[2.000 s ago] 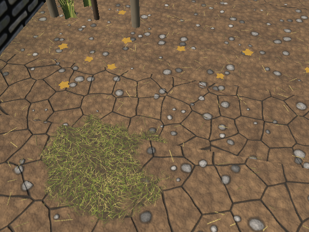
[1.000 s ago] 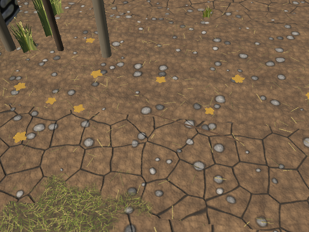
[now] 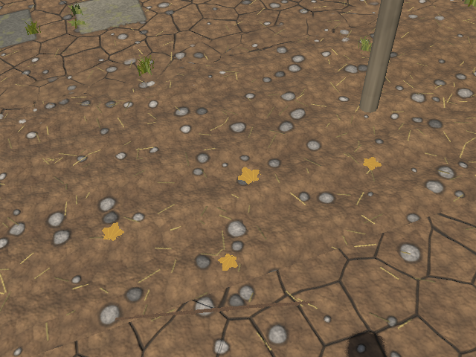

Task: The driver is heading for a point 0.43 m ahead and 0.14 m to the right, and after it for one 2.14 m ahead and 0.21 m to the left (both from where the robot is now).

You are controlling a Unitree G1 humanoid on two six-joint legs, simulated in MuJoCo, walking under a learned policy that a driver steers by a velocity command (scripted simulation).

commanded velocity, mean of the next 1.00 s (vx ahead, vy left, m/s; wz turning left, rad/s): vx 0.26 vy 0.00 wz -0.20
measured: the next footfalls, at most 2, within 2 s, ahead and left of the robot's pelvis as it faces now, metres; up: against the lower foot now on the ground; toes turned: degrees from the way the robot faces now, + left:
right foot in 0.12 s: +0.24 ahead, -0.14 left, -0.18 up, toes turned -7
left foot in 0.46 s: +0.53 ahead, +0.03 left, -0.18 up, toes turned -20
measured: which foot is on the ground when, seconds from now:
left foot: down 0.00-0.10, up 0.12-0.44, down 0.46-0.80, up 0.82-1.00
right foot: up 0.00-0.10, down 0.12-0.48, up 0.50-0.74, down 0.76-1.00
